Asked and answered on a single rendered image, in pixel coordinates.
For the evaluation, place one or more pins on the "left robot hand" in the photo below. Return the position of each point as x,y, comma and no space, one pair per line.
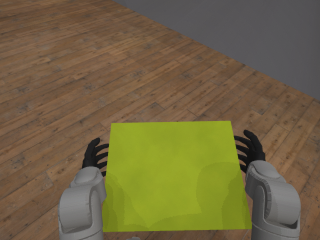
91,158

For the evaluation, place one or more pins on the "robot left forearm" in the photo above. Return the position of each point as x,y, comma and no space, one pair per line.
79,208

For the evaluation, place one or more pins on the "carton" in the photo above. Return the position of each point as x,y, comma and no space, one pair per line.
174,176

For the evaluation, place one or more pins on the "right robot hand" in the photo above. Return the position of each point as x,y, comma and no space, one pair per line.
254,151

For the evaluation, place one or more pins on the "robot right forearm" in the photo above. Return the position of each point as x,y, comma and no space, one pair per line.
276,209

